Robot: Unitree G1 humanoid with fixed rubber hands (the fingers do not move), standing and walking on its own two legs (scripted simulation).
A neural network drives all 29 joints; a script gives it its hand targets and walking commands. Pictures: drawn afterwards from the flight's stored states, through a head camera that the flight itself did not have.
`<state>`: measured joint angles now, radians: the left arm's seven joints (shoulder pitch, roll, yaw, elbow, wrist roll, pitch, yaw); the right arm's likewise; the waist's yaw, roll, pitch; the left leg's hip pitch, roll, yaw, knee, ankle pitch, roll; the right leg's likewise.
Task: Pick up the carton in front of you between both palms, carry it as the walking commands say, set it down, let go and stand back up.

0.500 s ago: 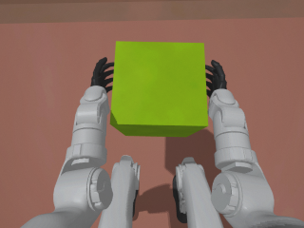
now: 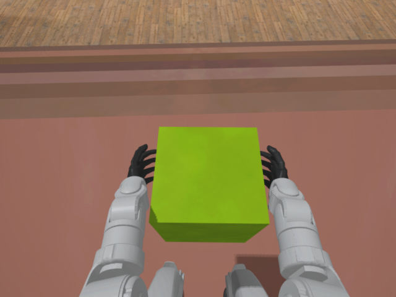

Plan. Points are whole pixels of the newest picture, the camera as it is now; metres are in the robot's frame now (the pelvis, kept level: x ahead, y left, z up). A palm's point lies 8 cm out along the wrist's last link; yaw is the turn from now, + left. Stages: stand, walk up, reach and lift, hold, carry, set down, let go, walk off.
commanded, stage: reach and lift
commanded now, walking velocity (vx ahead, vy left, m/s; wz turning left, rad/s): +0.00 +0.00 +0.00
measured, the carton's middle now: (206, 190) +0.37 +0.00 -0.09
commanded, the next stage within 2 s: hold in 1.48 s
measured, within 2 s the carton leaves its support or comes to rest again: neither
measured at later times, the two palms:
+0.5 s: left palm (117, 168) +0.33 +0.15 +0.12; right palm (311, 168) +0.33 -0.15 +0.12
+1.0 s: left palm (113, 164) +0.33 +0.15 +0.13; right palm (313, 165) +0.33 -0.15 +0.13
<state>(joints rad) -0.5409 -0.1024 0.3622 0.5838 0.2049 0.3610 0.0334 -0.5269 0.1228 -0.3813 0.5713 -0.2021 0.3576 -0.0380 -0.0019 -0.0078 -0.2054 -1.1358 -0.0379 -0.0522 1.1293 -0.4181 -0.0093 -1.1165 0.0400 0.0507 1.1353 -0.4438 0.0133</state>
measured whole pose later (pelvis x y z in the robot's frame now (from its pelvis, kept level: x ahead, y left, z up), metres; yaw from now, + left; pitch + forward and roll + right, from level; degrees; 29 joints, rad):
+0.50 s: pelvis +0.03 +0.00 +0.09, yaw +0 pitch +0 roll +0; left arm -0.27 -0.15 0.28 0.39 0.24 0.55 0.01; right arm -0.27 0.15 -0.27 0.39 -0.24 0.56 -0.01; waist 0.00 -0.01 -0.07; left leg -0.27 -0.02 -0.06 0.52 -0.24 -0.01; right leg -0.26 0.02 0.06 0.53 -0.26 0.00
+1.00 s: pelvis +0.03 +0.00 +0.10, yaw +0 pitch -5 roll +0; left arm -0.32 -0.17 0.31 0.35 0.30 0.62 -0.02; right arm -0.33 0.17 -0.30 0.36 -0.29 0.62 0.02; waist 0.00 -0.01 0.04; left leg -0.15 -0.02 -0.05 0.44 -0.20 0.00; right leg -0.14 0.02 0.07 0.45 -0.22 0.00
